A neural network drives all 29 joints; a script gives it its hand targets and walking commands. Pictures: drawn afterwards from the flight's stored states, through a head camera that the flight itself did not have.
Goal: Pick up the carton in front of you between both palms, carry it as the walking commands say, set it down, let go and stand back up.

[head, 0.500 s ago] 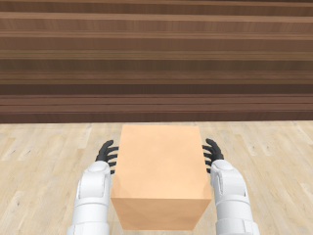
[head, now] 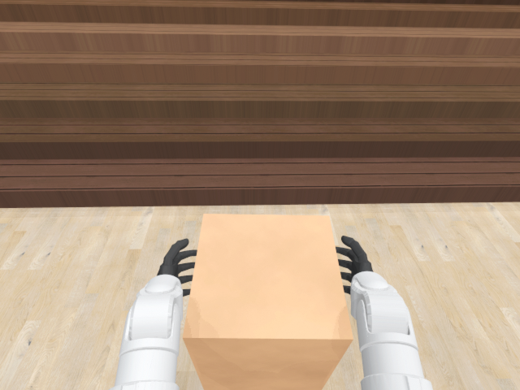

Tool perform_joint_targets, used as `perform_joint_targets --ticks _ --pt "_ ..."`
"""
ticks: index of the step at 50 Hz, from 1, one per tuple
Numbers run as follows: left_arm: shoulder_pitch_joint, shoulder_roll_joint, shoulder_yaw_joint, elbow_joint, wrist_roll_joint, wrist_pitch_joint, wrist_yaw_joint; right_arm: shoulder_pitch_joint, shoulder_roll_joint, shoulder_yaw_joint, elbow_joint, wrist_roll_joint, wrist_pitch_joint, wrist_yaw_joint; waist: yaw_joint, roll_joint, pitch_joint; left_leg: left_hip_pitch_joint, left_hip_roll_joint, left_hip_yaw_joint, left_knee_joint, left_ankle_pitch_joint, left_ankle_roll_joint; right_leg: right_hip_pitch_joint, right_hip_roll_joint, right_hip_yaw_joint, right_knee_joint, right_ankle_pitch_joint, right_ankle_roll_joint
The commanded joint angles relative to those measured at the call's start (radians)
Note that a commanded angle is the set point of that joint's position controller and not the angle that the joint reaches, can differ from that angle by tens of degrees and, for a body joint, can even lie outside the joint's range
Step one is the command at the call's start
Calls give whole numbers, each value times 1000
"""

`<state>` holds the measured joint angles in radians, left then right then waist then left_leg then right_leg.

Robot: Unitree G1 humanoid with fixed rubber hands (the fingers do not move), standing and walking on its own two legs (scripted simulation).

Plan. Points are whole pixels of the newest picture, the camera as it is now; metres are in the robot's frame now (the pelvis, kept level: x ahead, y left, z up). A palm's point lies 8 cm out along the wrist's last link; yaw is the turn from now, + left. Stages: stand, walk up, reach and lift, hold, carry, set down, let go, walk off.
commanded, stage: hold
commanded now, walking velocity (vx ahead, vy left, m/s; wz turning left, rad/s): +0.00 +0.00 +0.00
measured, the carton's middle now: (264, 305) +0.29 +0.00 -0.03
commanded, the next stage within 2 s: carry in 0.16 s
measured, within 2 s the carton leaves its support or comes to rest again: neither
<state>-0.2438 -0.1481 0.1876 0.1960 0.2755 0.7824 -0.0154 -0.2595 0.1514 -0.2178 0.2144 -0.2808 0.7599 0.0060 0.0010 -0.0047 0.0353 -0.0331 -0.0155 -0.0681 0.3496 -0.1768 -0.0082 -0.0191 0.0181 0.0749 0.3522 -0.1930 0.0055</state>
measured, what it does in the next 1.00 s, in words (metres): walks ahead: left foot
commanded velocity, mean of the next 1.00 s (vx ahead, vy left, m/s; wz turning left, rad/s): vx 0.44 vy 0.00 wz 0.00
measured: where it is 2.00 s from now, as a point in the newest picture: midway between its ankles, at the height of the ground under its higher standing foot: (270, 256)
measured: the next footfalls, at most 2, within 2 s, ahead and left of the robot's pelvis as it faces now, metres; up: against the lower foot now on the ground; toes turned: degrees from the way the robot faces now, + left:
left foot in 0.64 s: +0.24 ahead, +0.10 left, +0.00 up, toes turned +10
right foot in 1.06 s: +0.55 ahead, -0.14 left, +0.00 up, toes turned -15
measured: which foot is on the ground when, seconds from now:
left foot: down 0.00-0.34, up 0.36-0.62, down 0.64-1.00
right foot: down 0.00-0.66, up 0.68-1.00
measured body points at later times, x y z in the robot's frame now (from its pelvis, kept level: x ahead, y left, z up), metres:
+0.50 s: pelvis +0.06 -0.02 +0.00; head +0.04 -0.03 +0.45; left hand +0.35 +0.12 +0.07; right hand +0.35 -0.18 +0.07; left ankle +0.07 +0.11 -0.71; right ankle +0.01 -0.12 -0.75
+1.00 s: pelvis +0.33 -0.02 -0.01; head +0.33 -0.02 +0.44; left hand +0.62 +0.11 +0.07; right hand +0.60 -0.19 +0.08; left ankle +0.20 +0.09 -0.75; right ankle +0.46 -0.15 -0.72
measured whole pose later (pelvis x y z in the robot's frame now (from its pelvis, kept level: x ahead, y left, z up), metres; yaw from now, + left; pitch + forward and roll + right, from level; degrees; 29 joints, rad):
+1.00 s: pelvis +0.33 -0.02 -0.01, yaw -3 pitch +5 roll +0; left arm -0.16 -0.13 0.12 -0.36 0.10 1.24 0.09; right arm -0.19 0.14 -0.12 -0.32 -0.10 1.22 -0.10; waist -0.03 0.01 -0.12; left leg 0.00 0.05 0.21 0.25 -0.33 -0.02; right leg -0.59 -0.09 -0.17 0.57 -0.10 -0.01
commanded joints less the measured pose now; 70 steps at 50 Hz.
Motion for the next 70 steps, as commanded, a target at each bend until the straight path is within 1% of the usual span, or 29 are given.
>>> perform_joint_targets --ticks 1,7,8,10,11,14,16,17,19,20,22,25,28,31,32,33,34,35,38,40,43,50,53,54,55,56,59,63,70 --pt "-461 -892 -508 -69 -252 -45 -208 -427 895 518 -41 256 -24 228 0 2 -221 70 -76 -3 -34 169 -2 -3 72 2 -52 168 -2" --pt "-466 -889 -508 -69 -252 -46 -209 -430 895 519 -40 256 -23 227 0 0 -214 62 -77 -1 -34 148 0 -7 70 2 -52 149 -2" --pt "-503 -900 -525 -59 -266 -42 -210 -470 904 546 -33 274 -17 228 -4 35 -244 -54 112 14 22 -34 13 -138 -106 -8 24 -20 -17" --pt "-524 -907 -549 -91 -297 -37 -211 -465 909 564 -65 293 -13 224 -5 51 -215 -169 120 -63 -61 -508 35 -241 -65 9 27 -434 -19" --pt "-534 -910 -573 -116 -309 -34 -208 -478 909 584 -92 304 -9 221 -7 68 -196 -182 138 -95 -83 -595 47 -299 -50 -9 63 -484 -12" --pt "-543 -906 -652 -191 -365 -2 -201 -445 908 648 -152 335 25 197 -13 157 -265 -149 232 -205 -132 -437 113 -321 -8 -126 229 -195 4" --pt "-538 -890 -703 -248 -414 43 -195 -426 882 691 -223 358 72 176 -4 120 -326 -223 207 -127 -77 -440 110 -186 -10 -155 95 -196 -9" --pt "-533 -884 -718 -272 -426 69 -190 -443 867 717 -270 378 101 170 1 67 -333 -288 159 -47 6 -471 80 -130 -44 -94 10 -261 -28" --pt "-487 -837 -726 -300 -437 131 -173 -478 848 766 -333 428 168 164 19 -258 -257 -619 15 166 396 -336 -8 32 -321 368 -214 -508 -137" --pt "-470 -821 -732 -315 -447 163 -162 -498 840 786 -349 455 200 164 20 -235 -208 -714 54 136 451 -326 2 49 -384 461 -231 -420 -190" --pt "-463 -807 -738 -392 -470 215 -144 -486 851 821 -377 508 251 167 24 -118 -246 -722 86 132 434 -293 7 98 -361 349 -201 -197 -204" --pt "-443 -824 -781 -502 -520 282 -135 -426 868 853 -447 561 306 157 24 -152 -322 -627 47 195 311 -175 -4 128 -268 146 -163 9 -157" --pt "-367 -839 -793 -553 -540 338 -139 -352 863 839 -518 560 359 146 25 -172 -338 -515 25 244 189 -106 -9 89 -251 57 -138 85 -148" --pt "-295 -849 -796 -578 -547 378 -149 -264 847 823 -567 542 400 144 10 -105 -349 -157 0 313 -6 27 -1 -116 -194 -69 20 86 -112" --pt "-283 -843 -792 -589 -547 389 -151 -243 864 819 -570 544 413 146 2 -60 -388 57 51 271 9 -1 23 -262 -179 -106 136 88 -89" --pt "-316 -830 -795 -619 -559 404 -154 -247 845 808 -581 540 424 146 -21 83 -438 238 236 17 -58 -203 82 -447 -133 -165 371 -58 -45" --pt "-392 -804 -805 -668 -584 425 -154 -260 829 795 -564 529 429 143 -33 300 -419 345 467 -380 -146 -319 208 -727 -36 -217 596 -287 -11" --pt "-451 -798 -817 -682 -601 439 -156 -297 827 786 -581 536 435 139 -31 239 -369 289 504 -448 -153 -275 266 -818 -75 -124 735 -320 -38" --pt "-467 -822 -801 -654 -623 452 -155 -392 844 798 -624 567 459 130 -20 32 -341 118 420 -224 -189 -220 197 -763 -166 -91 752 -177 -43" --pt "-441 -830 -788 -620 -605 456 -145 -404 846 807 -622 587 471 133 -18 66 -323 60 360 -67 -222 -120 158 -705 -153 -131 624 -82 -20" --pt "-389 -841 -771 -573 -565 460 -131 -381 847 810 -588 602 484 146 -15 101 -305 70 308 60 -219 22 142 -670 -128 -186 439 3 0" --pt "-374 -876 -776 -579 -539 447 -131 -342 872 808 -566 582 471 168 -23 172 -233 74 267 209 -132 278 97 -491 -71 -294 167 143 -29" --pt "-341 -882 -774 -569 -540 436 -141 -329 873 820 -579 575 463 170 8 108 -344 -42 197 317 226 439 38 -81 0 -372 106 44 -48" --pt "-325 -872 -771 -563 -534 434 -143 -338 857 824 -583 574 461 171 28 -4 -418 -198 173 302 469 212 9 111 -171 -145 50 -96 -63" --pt "-333 -866 -765 -533 -524 420 -149 -350 867 838 -606 578 465 170 24 -297 -495 -532 33 264 779 -141 -40 346 -452 362 -78 -238 -215" --pt "-317 -896 -778 -537 -542 412 -152 -358 864 843 -601 579 457 171 26 -265 -464 -653 39 139 918 -288 -12 315 -463 445 -146 -101 -241" --pt "-372 -971 -806 -595 -568 382 -157 -364 945 857 -601 587 418 174 18 -27 -437 -648 157 73 894 -157 43 164 -393 151 -85 225 -171" --pt "-332 -975 -830 -631 -590 359 -169 -278 978 868 -597 557 377 157 14 -101 -424 -600 138 133 688 -64 28 114 -326 -36 -137 225 -134" --pt "-280 -874 -820 -687 -588 368 -177 -245 910 872 -667 544 383 137 16 -130 -279 -624 98 244 293 95 13 135 -260 -186 -157 358 -137"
